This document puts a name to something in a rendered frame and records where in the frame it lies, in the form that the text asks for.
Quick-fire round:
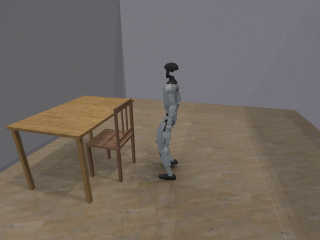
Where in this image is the right robot forearm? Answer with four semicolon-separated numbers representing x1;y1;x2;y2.
175;101;180;116

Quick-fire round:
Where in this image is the chair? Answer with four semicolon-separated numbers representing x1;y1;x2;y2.
86;98;136;183

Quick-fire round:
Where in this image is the left robot forearm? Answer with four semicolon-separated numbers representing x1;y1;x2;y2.
165;106;176;132

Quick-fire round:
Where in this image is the left robot foot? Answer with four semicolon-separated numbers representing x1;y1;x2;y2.
158;173;176;180

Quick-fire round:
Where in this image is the robot right upper arm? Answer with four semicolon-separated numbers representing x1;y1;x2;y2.
176;80;181;102

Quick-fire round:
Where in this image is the robot torso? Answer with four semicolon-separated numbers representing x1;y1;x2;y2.
163;82;179;126

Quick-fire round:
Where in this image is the robot left upper arm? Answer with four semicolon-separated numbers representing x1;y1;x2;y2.
164;84;177;111

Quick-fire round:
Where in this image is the robot left hand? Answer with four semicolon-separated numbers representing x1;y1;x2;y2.
161;131;171;146

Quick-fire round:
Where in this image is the table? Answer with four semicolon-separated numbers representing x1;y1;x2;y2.
6;95;135;204

